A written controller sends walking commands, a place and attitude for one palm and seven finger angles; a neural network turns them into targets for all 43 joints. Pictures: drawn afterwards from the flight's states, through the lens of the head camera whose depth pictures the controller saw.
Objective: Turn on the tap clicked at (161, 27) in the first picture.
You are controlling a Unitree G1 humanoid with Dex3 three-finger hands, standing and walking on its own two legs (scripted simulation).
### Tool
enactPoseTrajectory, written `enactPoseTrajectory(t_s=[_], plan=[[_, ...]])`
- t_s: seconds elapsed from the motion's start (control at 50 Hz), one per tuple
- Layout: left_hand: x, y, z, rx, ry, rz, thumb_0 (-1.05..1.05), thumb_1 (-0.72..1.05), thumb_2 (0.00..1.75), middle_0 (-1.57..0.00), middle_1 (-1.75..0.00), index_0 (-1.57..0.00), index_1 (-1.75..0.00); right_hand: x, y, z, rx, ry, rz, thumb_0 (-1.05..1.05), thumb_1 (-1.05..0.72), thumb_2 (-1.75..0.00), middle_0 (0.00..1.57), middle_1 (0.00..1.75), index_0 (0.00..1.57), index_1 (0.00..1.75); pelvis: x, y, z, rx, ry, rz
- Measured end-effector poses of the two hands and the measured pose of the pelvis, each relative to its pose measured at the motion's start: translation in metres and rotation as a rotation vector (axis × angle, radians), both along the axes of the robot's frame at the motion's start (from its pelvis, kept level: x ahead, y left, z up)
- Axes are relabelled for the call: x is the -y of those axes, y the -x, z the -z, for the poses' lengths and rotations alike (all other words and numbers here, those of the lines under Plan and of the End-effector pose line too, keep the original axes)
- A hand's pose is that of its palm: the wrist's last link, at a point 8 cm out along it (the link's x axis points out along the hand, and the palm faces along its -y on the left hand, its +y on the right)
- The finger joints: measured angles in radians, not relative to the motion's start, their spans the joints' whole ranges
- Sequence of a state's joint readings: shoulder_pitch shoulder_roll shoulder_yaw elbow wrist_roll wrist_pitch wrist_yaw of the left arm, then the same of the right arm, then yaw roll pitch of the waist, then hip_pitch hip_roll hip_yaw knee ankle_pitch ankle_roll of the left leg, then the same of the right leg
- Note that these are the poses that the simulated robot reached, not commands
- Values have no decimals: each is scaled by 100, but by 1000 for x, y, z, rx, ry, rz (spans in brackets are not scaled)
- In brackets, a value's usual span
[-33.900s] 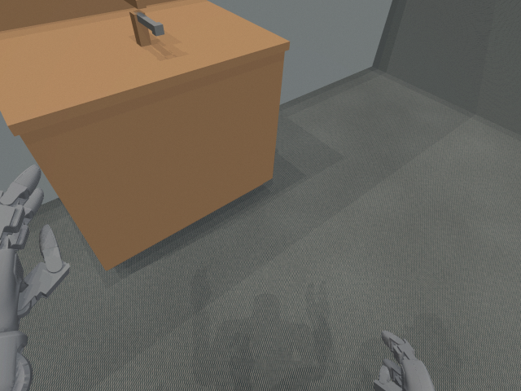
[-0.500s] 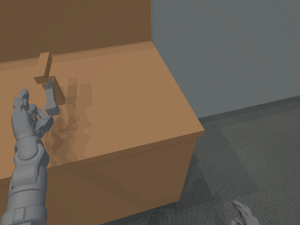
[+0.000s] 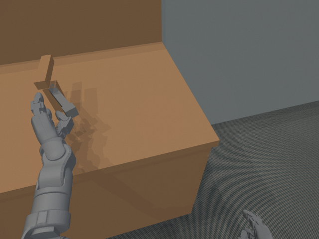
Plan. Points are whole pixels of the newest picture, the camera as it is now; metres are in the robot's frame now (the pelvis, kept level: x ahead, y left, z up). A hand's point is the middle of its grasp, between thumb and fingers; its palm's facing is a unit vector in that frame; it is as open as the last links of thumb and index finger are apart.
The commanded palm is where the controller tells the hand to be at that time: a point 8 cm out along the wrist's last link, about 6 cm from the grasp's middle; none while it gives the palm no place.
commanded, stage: push the lever round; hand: left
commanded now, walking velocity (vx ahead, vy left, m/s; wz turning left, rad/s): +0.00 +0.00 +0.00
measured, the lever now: (70, 111) +0.40 +0.26 +0.12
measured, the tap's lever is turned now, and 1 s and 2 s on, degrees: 27 50 72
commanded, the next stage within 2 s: lift the hand up off the lever in 1.96 s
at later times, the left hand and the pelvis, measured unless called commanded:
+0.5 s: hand (82, 118) +0.37 +0.22 +0.12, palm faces +0.69 -0.72 -0.07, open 7.7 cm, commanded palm +0.33 +0.24 +0.12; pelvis +0.00 +0.00 +0.00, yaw +0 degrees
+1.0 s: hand (97, 108) +0.41 +0.19 +0.12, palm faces +0.76 -0.64 -0.09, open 7.5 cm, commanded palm +0.36 +0.21 +0.12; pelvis +0.00 -0.01 +0.00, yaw +0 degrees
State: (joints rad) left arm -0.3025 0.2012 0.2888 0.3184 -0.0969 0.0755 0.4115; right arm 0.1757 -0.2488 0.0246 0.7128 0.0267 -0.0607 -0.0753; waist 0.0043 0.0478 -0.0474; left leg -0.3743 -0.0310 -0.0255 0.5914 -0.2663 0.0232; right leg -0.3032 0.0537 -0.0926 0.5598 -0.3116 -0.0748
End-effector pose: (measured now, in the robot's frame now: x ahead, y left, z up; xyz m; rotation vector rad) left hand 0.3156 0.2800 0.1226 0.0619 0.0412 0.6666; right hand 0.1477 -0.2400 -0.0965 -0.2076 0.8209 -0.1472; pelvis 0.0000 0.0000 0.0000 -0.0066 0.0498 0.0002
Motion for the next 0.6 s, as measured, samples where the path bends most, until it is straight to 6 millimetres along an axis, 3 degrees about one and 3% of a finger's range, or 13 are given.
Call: enactPoseTrajectory(t_s=[0.3, 0.6], plan=[[19, -7, -1, -16, 10, -65, 2, 92, 91, -15, -15, -15, -15, 1, 3, 0, -35, 0, 19, 1, -90, -90, 20, 30, 20, 30, -4, -5, -1, 9, 0, 8], [41, -12, -3, -36, 22, -127, 2, 94, 92, -15, -15, -15, -15, -7, -1, 1, -41, -12, -11, 1, -90, -90, 20, 30, 20, 30, -1, 3, -1, 16, 1, -5]])
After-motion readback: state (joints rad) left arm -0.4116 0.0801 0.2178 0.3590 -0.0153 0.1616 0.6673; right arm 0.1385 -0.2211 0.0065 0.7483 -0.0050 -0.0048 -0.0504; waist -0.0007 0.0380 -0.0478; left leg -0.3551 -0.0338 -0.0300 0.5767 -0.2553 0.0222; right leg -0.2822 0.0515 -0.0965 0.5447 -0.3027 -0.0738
